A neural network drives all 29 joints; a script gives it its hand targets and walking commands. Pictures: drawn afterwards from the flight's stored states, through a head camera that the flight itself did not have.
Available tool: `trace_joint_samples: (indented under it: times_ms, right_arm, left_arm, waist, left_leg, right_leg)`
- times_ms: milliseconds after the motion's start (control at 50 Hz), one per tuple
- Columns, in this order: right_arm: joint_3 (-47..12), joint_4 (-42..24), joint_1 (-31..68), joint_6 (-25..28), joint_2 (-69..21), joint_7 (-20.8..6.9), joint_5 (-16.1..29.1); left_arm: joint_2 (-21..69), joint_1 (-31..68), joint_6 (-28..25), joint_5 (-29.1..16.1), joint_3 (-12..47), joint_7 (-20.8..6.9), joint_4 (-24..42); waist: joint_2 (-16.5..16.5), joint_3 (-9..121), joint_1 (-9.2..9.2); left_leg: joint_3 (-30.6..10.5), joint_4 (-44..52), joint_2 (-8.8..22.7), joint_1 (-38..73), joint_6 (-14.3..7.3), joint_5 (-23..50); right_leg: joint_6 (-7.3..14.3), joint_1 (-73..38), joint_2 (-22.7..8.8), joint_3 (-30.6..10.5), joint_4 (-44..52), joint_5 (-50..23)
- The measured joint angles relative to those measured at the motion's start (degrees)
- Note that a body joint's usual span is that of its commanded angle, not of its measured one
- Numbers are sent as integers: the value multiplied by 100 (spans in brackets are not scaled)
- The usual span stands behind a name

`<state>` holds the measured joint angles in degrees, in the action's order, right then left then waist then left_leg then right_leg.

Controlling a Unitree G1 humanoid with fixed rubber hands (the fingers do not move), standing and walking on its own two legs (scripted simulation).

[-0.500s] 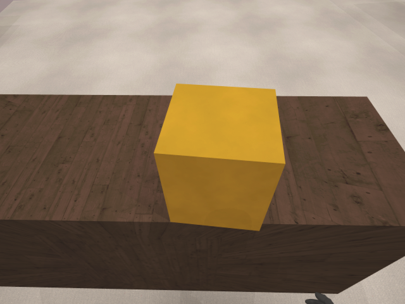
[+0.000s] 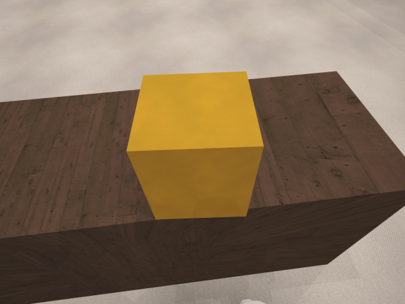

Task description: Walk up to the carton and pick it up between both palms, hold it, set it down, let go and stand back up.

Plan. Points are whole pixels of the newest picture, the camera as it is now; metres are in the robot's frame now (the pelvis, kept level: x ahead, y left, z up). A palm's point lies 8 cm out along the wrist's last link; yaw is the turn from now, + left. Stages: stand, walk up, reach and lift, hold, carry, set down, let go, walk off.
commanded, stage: walk up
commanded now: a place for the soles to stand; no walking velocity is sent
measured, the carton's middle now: (198, 150) +0.42 +0.03 +0.06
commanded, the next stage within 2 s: reach and lift in 0.92 s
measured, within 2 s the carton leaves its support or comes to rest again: neither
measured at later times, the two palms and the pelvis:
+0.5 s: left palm out of the picture +0.09 +0.27 -0.11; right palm out of the picture +0.03 -0.25 -0.13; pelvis -0.02 +0.02 -0.01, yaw -4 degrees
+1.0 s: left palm out of the picture +0.11 +0.27 -0.13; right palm out of the picture +0.03 -0.25 -0.15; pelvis -0.02 +0.02 -0.02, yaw -1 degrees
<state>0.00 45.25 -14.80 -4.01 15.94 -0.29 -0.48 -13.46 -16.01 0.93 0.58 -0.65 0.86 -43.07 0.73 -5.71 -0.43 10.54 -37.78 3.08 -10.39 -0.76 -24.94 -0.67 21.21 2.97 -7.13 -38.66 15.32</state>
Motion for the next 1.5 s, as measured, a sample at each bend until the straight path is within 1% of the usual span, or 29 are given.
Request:
trace_joint_samples:
  times_ms: [60,100,120,180,260,480,560,640,680,740,820,920,940,960,980,1020,1040,1080,1100,1120,1140,1180,1280,1380,1500]
  right_arm:
    - [53,-30,-9,-17,68,4,-17]
    - [73,-36,-36,30,77,-2,-17]
    - [72,-44,-54,63,80,-7,-5]
    - [42,-76,-78,122,73,-11,30]
    - [-22,-116,-44,65,40,-30,57]
    - [-23,-141,53,-63,65,-62,50]
    - [11,-116,40,-77,99,-64,31]
    - [58,-112,-46,-21,132,-60,15]
    - [65,-107,-105,31,146,-53,14]
    - [46,-88,-145,68,155,-34,27]
    - [-7,-110,-141,-1,139,-43,32]
    - [-22,-150,-122,-85,120,-54,50]
    - [85,-5,-114,75,96,-124,-34]
    - [254,194,-62,273,67,-241,-156]
    - [412,356,32,411,49,-337,-262]
    - [649,489,282,520,26,-401,-355]
    - [728,461,413,531,10,-384,-347]
    - [802,283,648,539,-36,-314,-273]
    - [797,164,744,543,-65,-273,-225]
    - [772,37,821,547,-98,-228,-175]
    - [730,-92,879,550,-138,-177,-124]
    - [610,-348,929,556,-234,-53,-32]
    - [303,-792,690,670,-525,253,64]
    - [155,-1100,160,724,-777,427,70]
    - [143,-1494,-331,721,-1035,504,30]
  left_arm:
    - [-39,122,33,16,-15,42,56]
    - [-68,191,83,10,-34,55,61]
    - [-80,208,103,-2,-46,57,67]
    - [-105,241,110,-1,-93,62,93]
    - [-119,257,71,4,-114,19,91]
    - [-10,175,64,-24,-61,-1,82]
    - [6,141,58,-14,-62,-2,67]
    - [8,142,79,-2,-63,12,32]
    - [4,135,93,-10,-70,20,29]
    - [-16,133,86,-7,-90,31,44]
    - [-75,130,60,-16,-70,19,70]
    - [-106,158,96,-29,-29,32,59]
    - [-122,253,316,-74,47,46,24]
    - [-141,448,713,-87,145,67,-5]
    - [-137,681,1167,-81,196,63,15]
    - [-97,1071,1949,-42,198,-11,296]
    - [-71,1192,2219,-2,171,-68,539]
    - [-15,1318,2534,113,97,-174,1079]
    - [9,1349,2610,179,65,-208,1318]
    - [30,1367,2649,247,36,-232,1521]
    - [47,1375,2657,314,8,-249,1683]
    - [71,1349,2601,432,-54,-267,1909]
    - [52,1042,2227,537,-166,-288,2165]
    - [-91,659,1820,424,-209,-353,2160]
    - [-339,408,1502,99,-189,-366,2053]
  waist:
    - [-14,-31,-22]
    - [-71,-35,-27]
    - [-88,-30,-23]
    - [-88,-85,-14]
    - [-70,-160,-15]
    - [18,-194,-43]
    - [25,-156,-58]
    - [-11,-94,-70]
    - [-23,-75,-60]
    - [-7,-126,-46]
    - [-8,-173,-65]
    - [-25,-159,-89]
    - [9,-18,-129]
    - [49,93,-167]
    - [94,119,-184]
    - [163,6,-163]
    - [185,-86,-139]
    - [211,-273,-95]
    - [216,-353,-80]
    - [217,-424,-68]
    - [211,-487,-57]
    - [182,-589,-36]
    - [113,-671,-9]
    - [181,-579,16]
    - [211,-430,-38]
  left_leg:
    - [-107,-79,-127,-111,-67,7]
    - [-59,6,-215,-91,-127,63]
    - [-23,43,-237,-76,-152,70]
    - [69,33,-202,-23,-190,47]
    - [167,-88,-108,6,-186,-32]
    - [336,-416,-43,-14,-187,-232]
    - [340,-394,-84,-37,-191,-216]
    - [343,-199,-192,-29,-240,-103]
    - [369,-106,-215,2,-259,-59]
    - [401,-115,-156,47,-260,-81]
    - [415,-246,-57,35,-229,-163]
    - [427,-398,-13,11,-213,-249]
    - [339,-525,-13,-198,-205,-283]
    - [209,-745,-23,-465,-208,-344]
    - [85,-998,-22,-700,-212,-422]
    - [-88,-1460,3,-1020,-222,-585]
    - [-140,-1647,33,-1119,-179,-646]
    - [-207,-1920,99,-1231,-190,-749]
    - [-239,-2009,134,-1252,-163,-777]
    - [-266,-2060,162,-1250,-170,-786]
    - [-291,-2087,189,-1227,-161,-788]
    - [-333,-2054,228,-1122,-58,-761]
    - [-440,-1664,255,-743,23,-550]
    - [-572,-1358,311,-516,21,-410]
    - [-683,-1062,298,-348,88,-273]
  right_leg:
    - [-52,110,-54,-54,-82,-3]
    - [-116,130,-116,-130,-63,-39]
    - [-112,136,-124,-169,-47,-60]
    - [-52,97,-131,-137,-11,-103]
    - [-167,55,-81,-138,14,-170]
    - [-177,181,-16,-246,-361,-19]
    - [-181,222,-48,-264,-387,-3]
    - [-209,232,-124,-312,-263,-66]
    - [-184,219,-132,-341,-197,-103]
    - [-127,169,-112,-277,-145,-142]
    - [-185,147,-59,-223,-145,-155]
    - [-161,192,-30,-209,-299,-81]
    - [4,365,-114,-22,-445,30]
    - [149,543,-220,200,-609,126]
    - [168,698,-280,343,-781,211]
    - [70,909,-334,517,-1109,333]
    - [6,975,-336,569,-1242,371]
    - [-89,1042,-310,646,-1425,411]
    - [-80,1045,-289,682,-1481,428]
    - [-26,1029,-268,717,-1513,434]
    - [-8,993,-250,745,-1520,433]
    - [24,869,-217,788,-1470,408]
    - [128,426,-169,892,-1078,266]
    - [189,81,-98,1018,-676,144]
    - [242,-165,-98,1113,-389,93]
